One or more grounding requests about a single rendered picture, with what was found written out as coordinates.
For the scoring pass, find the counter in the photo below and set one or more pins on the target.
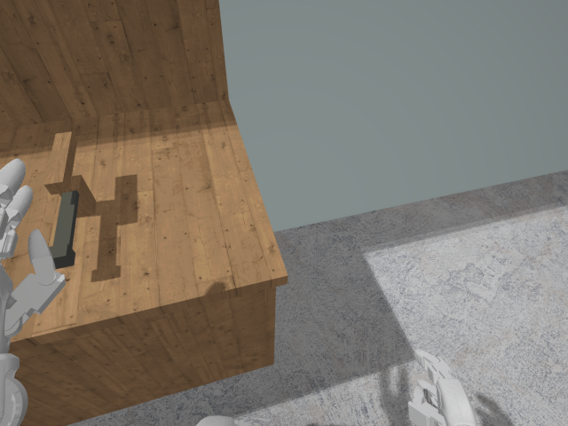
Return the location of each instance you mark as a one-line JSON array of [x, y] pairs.
[[176, 263]]

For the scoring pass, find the left robot forearm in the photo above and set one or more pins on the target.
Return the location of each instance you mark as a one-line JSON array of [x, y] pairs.
[[13, 395]]

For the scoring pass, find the tap lever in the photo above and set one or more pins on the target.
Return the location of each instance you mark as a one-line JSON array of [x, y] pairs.
[[61, 251]]

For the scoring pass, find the left robot hand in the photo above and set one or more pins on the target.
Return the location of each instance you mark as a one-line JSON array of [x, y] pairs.
[[37, 290]]

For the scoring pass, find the right robot hand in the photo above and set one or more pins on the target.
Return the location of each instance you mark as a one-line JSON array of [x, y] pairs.
[[448, 404]]

